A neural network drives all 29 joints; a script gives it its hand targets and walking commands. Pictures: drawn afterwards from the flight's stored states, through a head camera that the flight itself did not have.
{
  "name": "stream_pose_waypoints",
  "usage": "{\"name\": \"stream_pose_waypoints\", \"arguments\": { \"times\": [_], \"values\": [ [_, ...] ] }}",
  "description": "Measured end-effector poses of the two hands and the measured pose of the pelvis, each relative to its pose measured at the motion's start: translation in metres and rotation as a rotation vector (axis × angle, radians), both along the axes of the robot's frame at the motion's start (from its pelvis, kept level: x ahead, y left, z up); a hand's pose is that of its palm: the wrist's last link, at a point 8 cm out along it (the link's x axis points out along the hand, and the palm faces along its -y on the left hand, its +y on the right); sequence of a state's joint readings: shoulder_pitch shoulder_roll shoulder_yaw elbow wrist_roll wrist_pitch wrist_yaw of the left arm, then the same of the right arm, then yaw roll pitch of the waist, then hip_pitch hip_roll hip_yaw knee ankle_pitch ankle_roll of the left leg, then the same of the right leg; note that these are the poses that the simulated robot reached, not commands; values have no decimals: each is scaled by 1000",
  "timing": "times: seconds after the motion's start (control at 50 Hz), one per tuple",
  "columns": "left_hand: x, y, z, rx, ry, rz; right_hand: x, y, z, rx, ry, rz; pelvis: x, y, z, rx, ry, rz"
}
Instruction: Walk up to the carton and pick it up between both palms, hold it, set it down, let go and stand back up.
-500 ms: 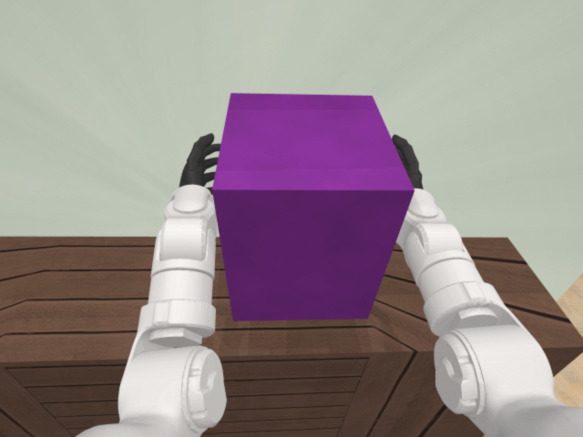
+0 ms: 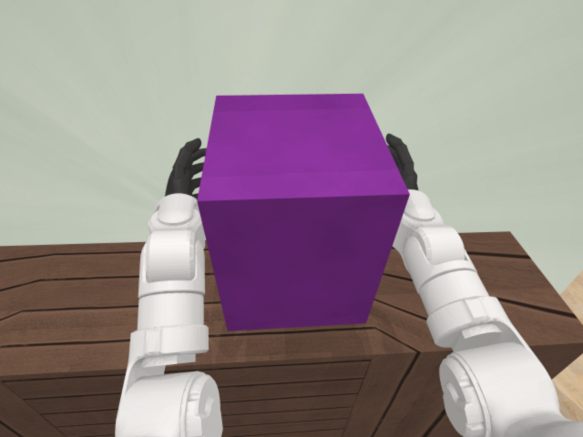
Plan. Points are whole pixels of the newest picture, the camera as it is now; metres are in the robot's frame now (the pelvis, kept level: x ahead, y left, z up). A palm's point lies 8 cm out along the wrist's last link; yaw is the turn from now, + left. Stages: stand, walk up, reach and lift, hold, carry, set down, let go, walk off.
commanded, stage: reach and lift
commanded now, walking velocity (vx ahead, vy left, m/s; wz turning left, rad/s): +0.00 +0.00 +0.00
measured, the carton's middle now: (294, 214) +0.38 +0.00 +0.15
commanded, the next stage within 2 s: hold in 0.52 s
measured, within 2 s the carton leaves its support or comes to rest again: neither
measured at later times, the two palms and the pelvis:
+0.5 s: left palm (179, 191) +0.37 +0.15 +0.20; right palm (403, 185) +0.37 -0.14 +0.20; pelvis +0.01 +0.00 +0.00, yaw +0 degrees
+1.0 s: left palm (171, 177) +0.37 +0.15 +0.23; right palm (404, 167) +0.37 -0.14 +0.23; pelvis +0.00 +0.00 +0.00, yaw +0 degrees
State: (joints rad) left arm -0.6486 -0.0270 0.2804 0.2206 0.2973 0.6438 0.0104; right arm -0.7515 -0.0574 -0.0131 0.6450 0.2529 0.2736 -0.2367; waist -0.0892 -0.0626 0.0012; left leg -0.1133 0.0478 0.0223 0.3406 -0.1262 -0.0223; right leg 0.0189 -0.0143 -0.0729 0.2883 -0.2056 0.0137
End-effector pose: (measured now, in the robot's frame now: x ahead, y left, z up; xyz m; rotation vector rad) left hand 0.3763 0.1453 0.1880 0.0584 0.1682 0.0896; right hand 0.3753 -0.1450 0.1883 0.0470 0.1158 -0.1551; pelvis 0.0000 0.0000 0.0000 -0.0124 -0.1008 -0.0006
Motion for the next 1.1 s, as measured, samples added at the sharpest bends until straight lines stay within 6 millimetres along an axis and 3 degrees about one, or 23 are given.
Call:
{"name": "stream_pose_waypoints", "arguments": {
  "times": [0.54,0.82,1.1],
  "values": [
    [-8,1,18,0,-25,6,-4,0,16,13,-23,10,4,-3,0,1,-35,3],
    [-12,7,39,-18,-31,25,-3,6,39,17,-27,25,-3,-2,0,2,-29,3],
    [-7,6,36,-18,-19,13,-2,5,40,12,-13,17,-4,1,0,-2,-12,-1]
  ]
}}
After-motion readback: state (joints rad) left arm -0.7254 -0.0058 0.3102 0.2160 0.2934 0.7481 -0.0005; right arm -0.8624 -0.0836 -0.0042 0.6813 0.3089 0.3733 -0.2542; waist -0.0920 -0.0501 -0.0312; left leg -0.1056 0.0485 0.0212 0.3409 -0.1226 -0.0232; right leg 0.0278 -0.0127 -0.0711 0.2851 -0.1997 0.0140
